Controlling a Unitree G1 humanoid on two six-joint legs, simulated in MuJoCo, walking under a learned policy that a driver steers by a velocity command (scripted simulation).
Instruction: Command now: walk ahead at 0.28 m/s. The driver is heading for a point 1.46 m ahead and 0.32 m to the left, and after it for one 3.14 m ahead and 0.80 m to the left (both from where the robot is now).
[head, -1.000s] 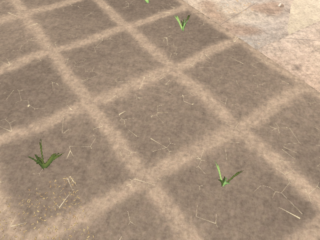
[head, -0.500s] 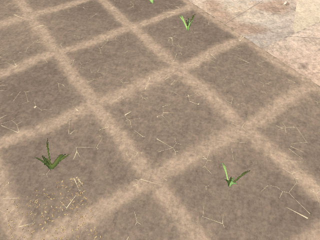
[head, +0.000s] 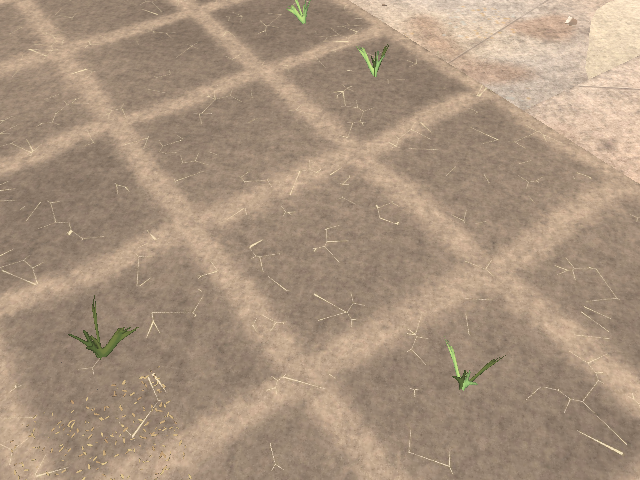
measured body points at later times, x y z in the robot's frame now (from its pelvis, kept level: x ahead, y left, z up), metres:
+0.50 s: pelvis +0.21 +0.01 -0.02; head +0.25 +0.01 +0.43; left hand +0.09 +0.26 -0.15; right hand +0.47 -0.20 -0.10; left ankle +0.37 +0.12 -0.73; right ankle +0.00 -0.12 -0.73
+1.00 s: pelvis +0.49 +0.02 +0.00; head +0.52 +0.01 +0.45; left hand +0.70 +0.25 -0.10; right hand +0.45 -0.25 -0.14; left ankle +0.37 +0.12 -0.73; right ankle +0.68 -0.12 -0.70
